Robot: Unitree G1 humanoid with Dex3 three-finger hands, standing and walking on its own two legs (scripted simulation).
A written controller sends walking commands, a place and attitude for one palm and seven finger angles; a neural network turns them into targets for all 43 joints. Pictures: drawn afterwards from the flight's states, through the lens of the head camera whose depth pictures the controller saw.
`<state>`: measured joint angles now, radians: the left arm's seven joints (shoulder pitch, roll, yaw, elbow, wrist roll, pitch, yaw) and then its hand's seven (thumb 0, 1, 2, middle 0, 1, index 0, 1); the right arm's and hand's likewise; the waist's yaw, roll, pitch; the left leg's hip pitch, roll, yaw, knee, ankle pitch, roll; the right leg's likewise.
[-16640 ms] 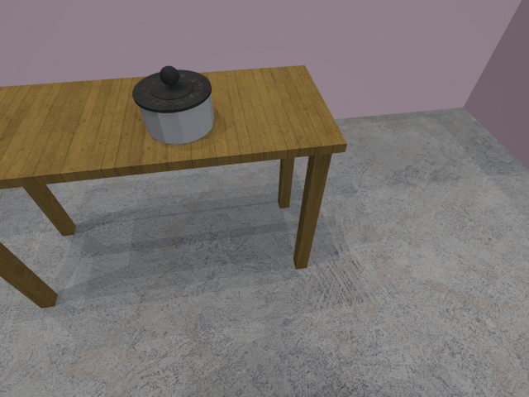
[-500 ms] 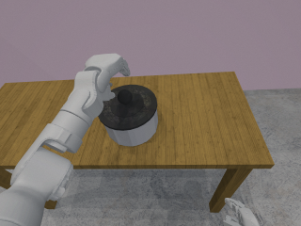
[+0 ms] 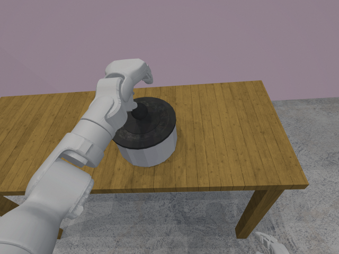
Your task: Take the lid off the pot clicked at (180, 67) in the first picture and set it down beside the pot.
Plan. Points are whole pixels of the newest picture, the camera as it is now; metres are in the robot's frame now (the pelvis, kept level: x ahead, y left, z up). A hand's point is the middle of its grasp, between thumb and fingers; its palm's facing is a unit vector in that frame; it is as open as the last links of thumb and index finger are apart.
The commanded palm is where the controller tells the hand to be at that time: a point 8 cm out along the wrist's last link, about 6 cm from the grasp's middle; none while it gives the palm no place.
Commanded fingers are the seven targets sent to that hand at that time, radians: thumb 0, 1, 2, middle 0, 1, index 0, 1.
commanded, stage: move the open hand above the knob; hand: left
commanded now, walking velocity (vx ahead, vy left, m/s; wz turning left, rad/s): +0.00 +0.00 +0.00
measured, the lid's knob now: (139, 111) +0.47 +0.09 +0.08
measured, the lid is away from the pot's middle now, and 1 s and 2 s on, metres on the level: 0.00 0.00 0.00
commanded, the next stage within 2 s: lower the open fingers around the knob in 0.36 s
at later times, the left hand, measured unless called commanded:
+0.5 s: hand (129, 96) +0.44 +0.09 +0.16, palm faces -0.23 -0.04 -0.97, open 10.5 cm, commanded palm +0.41 +0.10 +0.23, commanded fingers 0.00 -0.38 1.52 -0.82 -0.08 -0.82 -0.08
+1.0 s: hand (131, 108) +0.43 +0.10 +0.13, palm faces -0.27 -0.04 -0.96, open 10.5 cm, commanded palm +0.42 +0.10 +0.19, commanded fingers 0.00 -0.38 1.52 -0.82 -0.08 -0.82 -0.08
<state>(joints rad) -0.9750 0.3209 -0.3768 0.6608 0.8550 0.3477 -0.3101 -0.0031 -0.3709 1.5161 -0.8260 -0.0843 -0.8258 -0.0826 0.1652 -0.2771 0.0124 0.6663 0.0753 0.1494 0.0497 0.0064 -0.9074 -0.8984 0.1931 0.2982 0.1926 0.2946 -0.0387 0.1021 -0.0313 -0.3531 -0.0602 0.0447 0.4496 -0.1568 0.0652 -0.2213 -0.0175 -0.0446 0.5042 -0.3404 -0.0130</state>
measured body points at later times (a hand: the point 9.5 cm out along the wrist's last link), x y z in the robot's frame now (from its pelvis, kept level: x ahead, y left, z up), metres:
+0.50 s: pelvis +0.00 -0.01 +0.00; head +0.01 -0.05 +0.45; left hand +0.44 +0.09 +0.22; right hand +0.17 -0.24 -0.12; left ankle +0.05 +0.08 -0.74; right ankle -0.05 -0.11 -0.74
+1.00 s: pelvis +0.00 -0.01 +0.00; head +0.01 -0.05 +0.45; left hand +0.44 +0.10 +0.18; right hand +0.15 -0.25 -0.13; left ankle +0.05 +0.08 -0.74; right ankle -0.05 -0.11 -0.74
